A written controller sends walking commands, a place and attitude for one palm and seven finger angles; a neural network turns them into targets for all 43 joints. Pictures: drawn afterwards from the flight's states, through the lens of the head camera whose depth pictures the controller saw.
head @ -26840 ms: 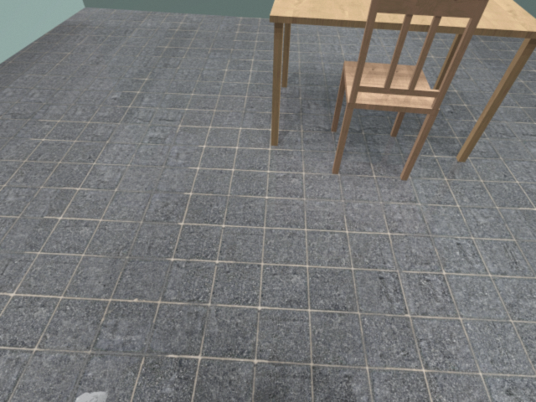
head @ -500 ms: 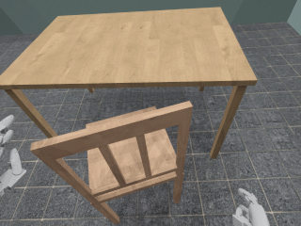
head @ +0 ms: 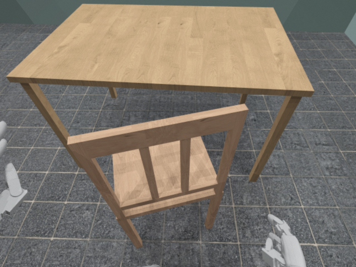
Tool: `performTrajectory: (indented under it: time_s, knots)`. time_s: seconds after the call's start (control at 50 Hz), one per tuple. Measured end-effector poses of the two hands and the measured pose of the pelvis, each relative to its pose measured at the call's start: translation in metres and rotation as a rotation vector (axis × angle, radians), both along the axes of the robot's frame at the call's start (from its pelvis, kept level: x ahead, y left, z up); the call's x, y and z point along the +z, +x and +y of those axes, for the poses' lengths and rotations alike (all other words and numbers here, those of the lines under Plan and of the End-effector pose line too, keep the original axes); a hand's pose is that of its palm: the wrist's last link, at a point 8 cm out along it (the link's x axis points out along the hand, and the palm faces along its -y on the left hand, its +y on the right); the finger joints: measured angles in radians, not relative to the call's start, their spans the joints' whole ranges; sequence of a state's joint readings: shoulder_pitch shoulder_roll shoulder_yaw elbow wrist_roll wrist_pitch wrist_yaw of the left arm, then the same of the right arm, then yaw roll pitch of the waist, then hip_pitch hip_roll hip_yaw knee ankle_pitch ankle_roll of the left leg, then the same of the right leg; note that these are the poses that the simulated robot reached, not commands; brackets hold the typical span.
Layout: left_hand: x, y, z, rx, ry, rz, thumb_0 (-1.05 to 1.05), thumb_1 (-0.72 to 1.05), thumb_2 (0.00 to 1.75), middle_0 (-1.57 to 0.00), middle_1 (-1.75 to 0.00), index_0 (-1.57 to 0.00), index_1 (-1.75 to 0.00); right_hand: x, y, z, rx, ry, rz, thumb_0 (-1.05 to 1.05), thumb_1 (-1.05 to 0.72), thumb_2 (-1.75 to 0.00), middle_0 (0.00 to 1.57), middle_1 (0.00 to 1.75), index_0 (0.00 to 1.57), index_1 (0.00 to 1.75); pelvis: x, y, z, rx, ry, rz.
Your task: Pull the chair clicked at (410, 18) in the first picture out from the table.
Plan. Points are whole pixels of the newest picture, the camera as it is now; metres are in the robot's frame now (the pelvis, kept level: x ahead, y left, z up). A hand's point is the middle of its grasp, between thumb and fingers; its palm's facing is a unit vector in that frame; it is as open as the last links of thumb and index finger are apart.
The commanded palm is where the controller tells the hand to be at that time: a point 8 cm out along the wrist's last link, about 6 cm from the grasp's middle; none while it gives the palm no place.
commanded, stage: step back with the hand held close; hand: left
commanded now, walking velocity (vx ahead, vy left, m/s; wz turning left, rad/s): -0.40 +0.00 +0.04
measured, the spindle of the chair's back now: (150, 175) +0.37 +0.12 -0.08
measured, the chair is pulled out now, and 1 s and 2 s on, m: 0.18 0.18 0.18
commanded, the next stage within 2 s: stop stepping back and stand still in 1.06 s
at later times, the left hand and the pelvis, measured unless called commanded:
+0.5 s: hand (23, 193) +0.19 +0.25 +0.17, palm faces +0.40 -0.75 -0.53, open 7.4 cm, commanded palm +0.13 +0.30 +0.19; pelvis -0.01 -0.01 -0.01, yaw +1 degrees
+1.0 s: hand (17, 242) +0.12 +0.22 +0.18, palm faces +0.37 -0.77 -0.52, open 7.4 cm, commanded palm +0.06 +0.28 +0.19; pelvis -0.08 -0.03 +0.00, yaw +1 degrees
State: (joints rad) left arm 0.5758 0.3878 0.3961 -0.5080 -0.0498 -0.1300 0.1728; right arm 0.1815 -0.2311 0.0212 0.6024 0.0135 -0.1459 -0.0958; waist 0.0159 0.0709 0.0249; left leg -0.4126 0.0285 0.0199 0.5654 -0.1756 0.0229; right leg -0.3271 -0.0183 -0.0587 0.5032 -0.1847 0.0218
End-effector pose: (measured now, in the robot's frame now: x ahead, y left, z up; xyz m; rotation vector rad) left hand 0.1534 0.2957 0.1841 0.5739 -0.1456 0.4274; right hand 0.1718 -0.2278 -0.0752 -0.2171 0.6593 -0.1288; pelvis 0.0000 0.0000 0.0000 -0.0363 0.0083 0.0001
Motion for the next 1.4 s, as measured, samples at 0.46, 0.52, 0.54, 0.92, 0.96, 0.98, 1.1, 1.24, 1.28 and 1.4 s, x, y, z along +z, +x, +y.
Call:
performTrajectory:
  time_s: [0.46,0.52,0.54,0.92,0.96,0.98,1.1,1.24,1.28,1.4]
  knots:
    - [0.005,0.000,-0.006,-0.085,0.059,-0.061,0.01,0.89,0.90,-0.22,-0.30,-0.22,-0.30,-0.005,-0.021,-0.019,-0.068,-0.051,0.041,0.01,-0.90,-0.90,0.21,0.30,0.20,0.30,-0.008,-0.010,-0.003,0.003,-0.004,0.015]
    - [0.009,-0.004,-0.007,-0.078,0.083,-0.065,0.02,0.89,0.90,-0.22,-0.30,-0.22,-0.30,-0.005,-0.020,-0.013,-0.041,-0.033,0.029,0.01,-0.90,-0.90,0.21,0.30,0.20,0.30,-0.008,-0.012,-0.008,0.009,0.003,0.020]
    - [0.010,-0.006,-0.009,-0.078,0.085,-0.068,0.02,0.89,0.90,-0.22,-0.30,-0.22,-0.30,-0.006,-0.020,-0.012,-0.027,-0.027,0.027,0.01,-0.90,-0.90,0.21,0.30,0.20,0.30,-0.008,-0.014,-0.010,0.007,0.002,0.019]
    - [0.008,-0.050,-0.024,-0.074,0.063,-0.038,0.02,0.89,0.90,-0.21,-0.30,-0.21,-0.30,-0.008,-0.048,-0.013,0.011,0.016,0.024,0.01,-0.90,-0.90,0.21,0.30,0.20,0.30,-0.005,-0.058,-0.022,0.013,0.028,0.007]
    - [0.013,-0.059,-0.034,-0.100,0.069,-0.052,0.02,0.89,0.90,-0.21,-0.30,-0.21,-0.30,-0.010,-0.056,-0.014,0.021,0.027,0.022,0.01,-0.90,-0.90,0.21,0.30,0.20,0.30,-0.006,-0.067,-0.025,0.018,0.012,0.003]
    - [0.015,-0.064,-0.038,-0.110,0.067,-0.059,0.02,0.89,0.90,-0.21,-0.30,-0.21,-0.30,-0.010,-0.061,-0.016,0.017,0.031,0.027,0.01,-0.90,-0.90,0.21,0.30,0.20,0.30,-0.006,-0.072,-0.026,0.020,0.016,0.006]
    - [0.018,-0.096,-0.032,-0.084,0.068,-0.056,0.01,0.89,0.90,-0.22,-0.30,-0.22,-0.30,-0.004,-0.100,-0.025,-0.036,0.005,0.081,0.01,-0.90,-0.90,0.21,0.30,0.20,0.30,0.001,-0.098,-0.024,0.034,0.070,0.012]
    - [0.001,-0.143,-0.011,-0.009,0.051,-0.045,0.01,0.89,0.90,-0.22,-0.30,-0.22,-0.30,-0.010,-0.144,-0.028,-0.042,-0.022,0.074,0.01,-0.91,-0.90,0.21,0.30,0.20,0.30,-0.008,-0.133,-0.020,0.057,0.033,-0.003]
    - [-0.001,-0.157,-0.012,0.012,0.051,-0.040,0.01,0.89,0.90,-0.22,-0.30,-0.21,-0.30,-0.013,-0.155,-0.027,-0.025,-0.004,0.063,0.01,-0.91,-0.90,0.21,0.30,0.20,0.30,-0.011,-0.140,-0.022,0.055,0.031,-0.014]
    - [0.001,-0.183,-0.017,0.003,0.000,-0.111,0.02,0.89,0.90,-0.22,-0.30,-0.22,-0.30,-0.017,-0.190,-0.027,0.007,-0.021,0.101,0.01,-0.90,-0.90,0.21,0.30,0.20,0.30,-0.010,-0.164,-0.021,0.063,0.035,-0.059]
